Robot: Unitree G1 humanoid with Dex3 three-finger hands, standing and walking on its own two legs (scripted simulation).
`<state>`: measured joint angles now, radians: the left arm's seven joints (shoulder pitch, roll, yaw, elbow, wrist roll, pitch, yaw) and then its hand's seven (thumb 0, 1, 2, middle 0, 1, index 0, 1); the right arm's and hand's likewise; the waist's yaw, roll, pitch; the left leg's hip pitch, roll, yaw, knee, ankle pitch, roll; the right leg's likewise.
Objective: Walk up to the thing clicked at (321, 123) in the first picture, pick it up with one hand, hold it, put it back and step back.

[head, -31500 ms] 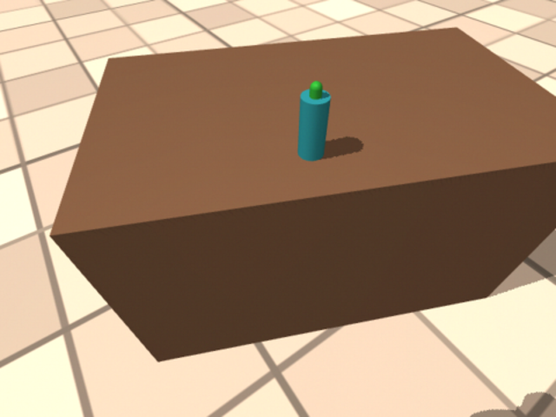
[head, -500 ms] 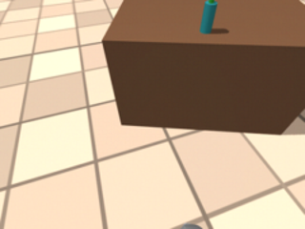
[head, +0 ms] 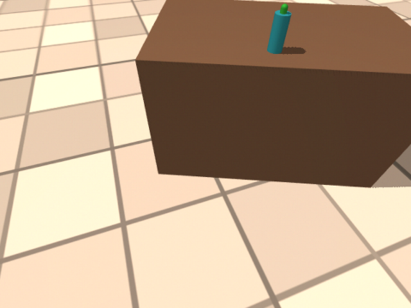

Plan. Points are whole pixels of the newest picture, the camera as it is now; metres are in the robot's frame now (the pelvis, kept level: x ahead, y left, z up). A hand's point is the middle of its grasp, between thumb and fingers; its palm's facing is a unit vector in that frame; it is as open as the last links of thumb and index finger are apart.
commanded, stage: step back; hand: right
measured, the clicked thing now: (279, 28) +1.08 -0.26 +0.08
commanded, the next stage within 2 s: stand in 0.32 s
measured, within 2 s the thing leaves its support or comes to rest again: neither
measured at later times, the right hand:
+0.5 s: hand out of the picture +0.13 -0.25 -0.14, palm faces +0.02 +0.94 -0.34, open 7.4 cm
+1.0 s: hand out of the picture +0.07 -0.26 -0.14, palm faces -0.02 +0.95 -0.31, open 7.4 cm
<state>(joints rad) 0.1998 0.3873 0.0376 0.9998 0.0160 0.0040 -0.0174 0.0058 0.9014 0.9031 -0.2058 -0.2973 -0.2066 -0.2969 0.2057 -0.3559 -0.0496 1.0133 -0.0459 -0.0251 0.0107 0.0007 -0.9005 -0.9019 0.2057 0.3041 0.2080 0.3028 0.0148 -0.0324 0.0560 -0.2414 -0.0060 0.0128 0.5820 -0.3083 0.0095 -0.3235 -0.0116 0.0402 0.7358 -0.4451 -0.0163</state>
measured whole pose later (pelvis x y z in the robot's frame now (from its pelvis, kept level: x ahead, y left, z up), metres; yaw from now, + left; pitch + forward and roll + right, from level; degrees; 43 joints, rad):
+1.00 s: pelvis +0.00 -0.01 +0.02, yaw +0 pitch -3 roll +0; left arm 0.12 0.35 0.00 1.15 0.01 -0.01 -0.02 0.00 0.90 0.90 -0.20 -0.30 -0.21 -0.30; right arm 0.11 -0.35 -0.01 1.14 -0.01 -0.01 0.02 0.00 -0.90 -0.90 0.21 0.30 0.21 0.30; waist 0.01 0.01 0.06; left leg -0.10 0.02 0.01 0.32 -0.17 -0.02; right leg -0.14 -0.01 0.00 0.33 -0.14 0.00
